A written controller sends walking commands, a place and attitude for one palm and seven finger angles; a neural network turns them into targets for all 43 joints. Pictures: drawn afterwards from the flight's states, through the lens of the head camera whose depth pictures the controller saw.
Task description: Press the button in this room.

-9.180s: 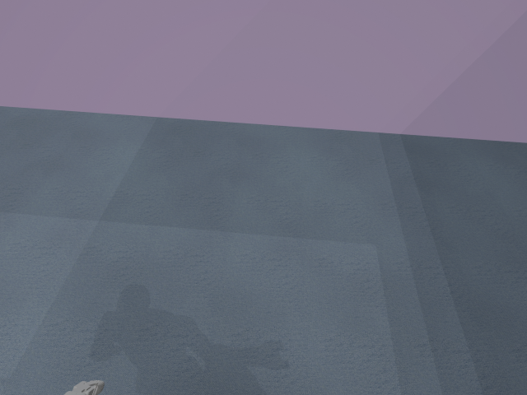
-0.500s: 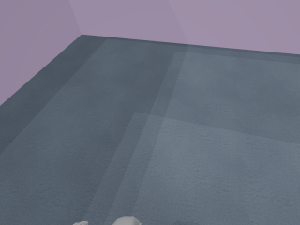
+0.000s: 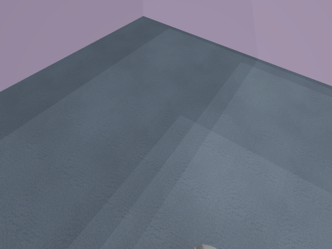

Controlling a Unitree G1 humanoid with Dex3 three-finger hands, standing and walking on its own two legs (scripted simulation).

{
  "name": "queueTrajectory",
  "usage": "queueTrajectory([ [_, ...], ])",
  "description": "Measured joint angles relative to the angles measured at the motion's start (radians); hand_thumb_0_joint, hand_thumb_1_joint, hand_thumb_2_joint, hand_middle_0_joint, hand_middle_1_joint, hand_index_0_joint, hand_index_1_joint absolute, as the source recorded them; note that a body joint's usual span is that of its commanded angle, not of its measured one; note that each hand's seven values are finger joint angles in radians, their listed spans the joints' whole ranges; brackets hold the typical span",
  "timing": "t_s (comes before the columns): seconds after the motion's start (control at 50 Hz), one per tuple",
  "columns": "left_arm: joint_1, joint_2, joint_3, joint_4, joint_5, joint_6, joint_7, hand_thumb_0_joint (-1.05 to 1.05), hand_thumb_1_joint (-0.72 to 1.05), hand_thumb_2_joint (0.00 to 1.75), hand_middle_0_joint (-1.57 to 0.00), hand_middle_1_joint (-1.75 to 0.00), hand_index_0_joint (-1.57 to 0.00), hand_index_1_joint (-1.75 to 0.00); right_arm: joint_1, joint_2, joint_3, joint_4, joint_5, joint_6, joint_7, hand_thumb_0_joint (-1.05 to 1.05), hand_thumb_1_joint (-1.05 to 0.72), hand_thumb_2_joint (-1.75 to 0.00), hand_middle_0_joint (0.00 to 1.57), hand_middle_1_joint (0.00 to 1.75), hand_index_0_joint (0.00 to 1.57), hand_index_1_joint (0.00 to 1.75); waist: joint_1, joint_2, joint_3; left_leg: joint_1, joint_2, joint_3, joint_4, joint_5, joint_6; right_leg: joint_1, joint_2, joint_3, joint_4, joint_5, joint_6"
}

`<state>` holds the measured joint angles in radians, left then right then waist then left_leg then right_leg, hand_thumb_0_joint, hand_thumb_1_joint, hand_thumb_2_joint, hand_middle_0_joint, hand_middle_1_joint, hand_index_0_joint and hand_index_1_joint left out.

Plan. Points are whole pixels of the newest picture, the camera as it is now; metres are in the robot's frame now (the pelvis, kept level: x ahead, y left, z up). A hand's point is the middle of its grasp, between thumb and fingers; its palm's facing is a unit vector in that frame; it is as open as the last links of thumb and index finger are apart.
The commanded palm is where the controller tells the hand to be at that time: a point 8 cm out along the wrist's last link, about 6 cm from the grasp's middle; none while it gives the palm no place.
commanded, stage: turn or walk to find it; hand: left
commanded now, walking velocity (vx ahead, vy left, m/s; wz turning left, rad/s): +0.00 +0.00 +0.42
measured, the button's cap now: out of the picture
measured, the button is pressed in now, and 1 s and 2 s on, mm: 0 0 0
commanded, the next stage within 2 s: stand and wait in 1.24 s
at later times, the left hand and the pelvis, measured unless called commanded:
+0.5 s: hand out of the picture +0.01 +0.15 -0.15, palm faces +0.23 -0.94 -0.27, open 7.4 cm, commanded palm none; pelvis -0.02 -0.05 +0.00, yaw +13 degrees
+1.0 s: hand out of the picture -0.08 +0.20 -0.16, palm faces +0.44 -0.86 -0.27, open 7.4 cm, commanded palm none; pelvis -0.05 -0.02 +0.00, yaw +24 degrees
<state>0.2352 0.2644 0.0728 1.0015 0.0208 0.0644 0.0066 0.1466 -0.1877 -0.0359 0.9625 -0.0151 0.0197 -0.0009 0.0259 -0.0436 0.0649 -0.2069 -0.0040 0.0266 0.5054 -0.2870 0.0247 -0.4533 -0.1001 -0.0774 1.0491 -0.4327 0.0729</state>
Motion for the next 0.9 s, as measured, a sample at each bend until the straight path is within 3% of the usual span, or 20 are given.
queueTrajectory([
  [0.14, -0.051, -0.023, -0.011, -0.042, -0.005, -0.011, 0.002, 0.01, 0.91, 0.89, -0.20, -0.30, -0.20, -0.30, 0.017, 0.002, -0.003, -0.004, -0.003, 0.003, 0.002, 0.00, -0.91, -0.90, 0.20, 0.30, 0.21, 0.30, -0.020, 0.030, -0.005, 0.002, -0.023, -0.048, -0.043, 0.042, -0.003, 0.045, 0.025, 0.036, -0.128, -0.007, 0.012],
  [0.2, -0.072, -0.040, -0.018, -0.061, -0.009, -0.020, 0.004, 0.01, 0.91, 0.89, -0.20, -0.30, -0.20, -0.30, 0.029, -0.006, -0.009, -0.003, -0.006, 0.013, 0.004, 0.00, -0.91, -0.90, 0.20, 0.30, 0.21, 0.30, -0.036, 0.050, -0.005, -0.019, -0.028, -0.072, -0.020, 0.039, -0.016, 0.101, 0.042, 0.033, -0.267, 0.005, 0.004],
  [0.24, -0.077, -0.049, -0.023, -0.076, -0.009, -0.035, 0.003, 0.01, 0.91, 0.89, -0.20, -0.30, -0.20, -0.30, 0.042, -0.013, -0.016, -0.001, -0.004, 0.019, 0.006, 0.00, -0.91, -0.90, 0.20, 0.30, 0.21, 0.30, -0.040, 0.060, -0.009, -0.045, -0.035, -0.087, 0.017, 0.027, -0.029, 0.163, 0.052, 0.023, -0.418, 0.092, -0.002],
  [0.28, -0.080, -0.067, -0.030, -0.084, -0.001, -0.054, 0.005, 0.01, 0.91, 0.89, -0.20, -0.30, -0.20, -0.30, 0.052, -0.028, -0.027, 0.004, 0.003, 0.026, 0.008, 0.01, -0.91, -0.90, 0.20, 0.30, 0.21, 0.30, -0.044, 0.088, -0.005, -0.090, -0.032, -0.106, 0.112, -0.046, -0.041, 0.185, 0.063, -0.003, -0.466, 0.140, -0.071],
  [0.32, -0.073, -0.082, -0.037, -0.093, 0.001, -0.063, 0.005, 0.01, 0.91, 0.89, -0.20, -0.30, -0.20, -0.30, 0.061, -0.039, -0.037, 0.011, 0.001, 0.041, 0.008, 0.01, -0.91, -0.90, 0.20, 0.30, 0.20, 0.30, -0.046, 0.096, -0.003, -0.162, -0.046, -0.105, 0.308, -0.159, -0.042, 0.188, 0.052, -0.027, -0.459, 0.128, -0.102],
  [0.38, -0.053, -0.099, -0.041, -0.093, 0.002, -0.059, 0.009, 0.01, 0.90, 0.89, -0.20, -0.30, -0.20, -0.30, 0.069, -0.055, -0.048, 0.022, -0.003, 0.055, 0.017, 0.01, -0.91, -0.90, 0.20, 0.30, 0.20, 0.30, -0.045, 0.097, -0.001, -0.244, -0.035, -0.080, 0.563, -0.138, -0.051, 0.214, 0.038, -0.052, -0.500, 0.142, -0.107],
  [0.44, -0.038, -0.105, -0.043, -0.080, 0.004, -0.057, 0.011, 0.01, 0.90, 0.89, -0.20, -0.30, -0.20, -0.30, 0.079, -0.062, -0.052, 0.028, -0.004, 0.057, 0.023, 0.01, -0.91, -0.90, 0.20, 0.30, 0.20, 0.30, -0.050, 0.090, 0.002, -0.266, -0.004, -0.064, 0.642, -0.093, -0.071, 0.232, 0.026, -0.078, -0.533, 0.160, -0.107],
  [0.54, -0.018, -0.100, -0.041, -0.061, 0.009, -0.059, 0.010, 0.01, 0.90, 0.89, -0.20, -0.30, -0.20, -0.30, 0.084, -0.060, -0.046, 0.044, -0.001, 0.063, 0.023, 0.01, -0.91, -0.90, 0.20, 0.30, 0.20, 0.30, -0.041, 0.065, 0.010, -0.213, 0.034, -0.039, 0.522, -0.126, -0.091, 0.241, -0.001, -0.122, -0.546, 0.165, -0.103],
  [0.64, -0.003, -0.074, -0.030, -0.042, 0.014, -0.056, 0.006, 0.01, 0.90, 0.89, -0.20, -0.30, -0.21, -0.30, 0.052, -0.047, -0.031, 0.043, 0.007, 0.054, 0.019, 0.01, -0.91, -0.90, 0.20, 0.30, 0.20, 0.30, -0.016, 0.033, 0.023, -0.122, 0.041, 0.011, 0.300, -0.161, -0.084, 0.220, -0.034, -0.160, -0.504, 0.151, -0.085],
  [0.7, 0.014, -0.051, -0.019, -0.031, 0.007, -0.042, 0.006, 0.01, 0.90, 0.89, -0.20, -0.30, -0.21, -0.30, 0.040, -0.044, -0.022, 0.019, 0.008, 0.029, 0.020, 0.01, -0.91, -0.90, 0.20, 0.30, 0.20, 0.30, -0.014, 0.027, 0.013, -0.037, 0.042, 0.037, 0.080, -0.036, -0.057, 0.183, -0.054, -0.187, -0.425, 0.116, -0.061],
  [0.74, 0.011, -0.024, -0.009, -0.023, 0.002, -0.021, 0.007, 0.01, 0.90, 0.89, -0.20, -0.30, -0.20, -0.30, 0.022, -0.026, -0.020, 0.010, 0.003, 0.015, 0.018, 0.01, -0.91, -0.90, 0.20, 0.30, 0.20, 0.30, -0.009, -0.005, 0.020, -0.053, 0.022, 0.040, 0.097, -0.043, -0.017, 0.121, -0.059, -0.129, -0.289, -0.012, -0.033],
  [0.78, 0.004, -0.009, -0.003, -0.011, 0.002, 0.000, 0.010, 0.01, 0.90, 0.89, -0.20, -0.30, -0.20, -0.30, 0.015, -0.012, -0.011, 0.001, 0.000, 0.005, 0.012, 0.01, -0.91, -0.90, 0.20, 0.30, 0.20, 0.30, -0.005, -0.013, 0.021, -0.052, 0.015, 0.035, 0.095, -0.038, -0.007, 0.062, -0.030, -0.060, -0.138, -0.074, -0.019],
  [0.84, -0.009, -0.003, 0.001, -0.004, 0.000, 0.003, 0.003, 0.01, 0.91, 0.89, -0.20, -0.30, -0.20, -0.30, 0.014, -0.002, -0.001, -0.002, -0.001, 0.002, 0.003, 0.01, -0.91, -0.90, 0.20, 0.30, 0.20, 0.30, -0.006, -0.003, 0.015, -0.030, 0.007, 0.015, 0.035, 0.005, -0.005, 0.008, -0.003, -0.009, -0.004, -0.023, -0.009],
  [0.9, -0.018, -0.006, -0.002, -0.017, -0.002, -0.005, -0.001, 0.01, 0.91, 0.89, -0.20, -0.30, -0.20, -0.30, 0.016, 0.003, 0.003, -0.001, 0.000, 0.002, 0.002, 0.00, -0.91, -0.90, 0.20, 0.30, 0.20, 0.30, -0.006, 0.010, 0.004, -0.014, -0.003, -0.003, -0.019, 0.042, -0.001, 0.001, 0.007, 0.015, 0.001, 0.011, 0.001],
])
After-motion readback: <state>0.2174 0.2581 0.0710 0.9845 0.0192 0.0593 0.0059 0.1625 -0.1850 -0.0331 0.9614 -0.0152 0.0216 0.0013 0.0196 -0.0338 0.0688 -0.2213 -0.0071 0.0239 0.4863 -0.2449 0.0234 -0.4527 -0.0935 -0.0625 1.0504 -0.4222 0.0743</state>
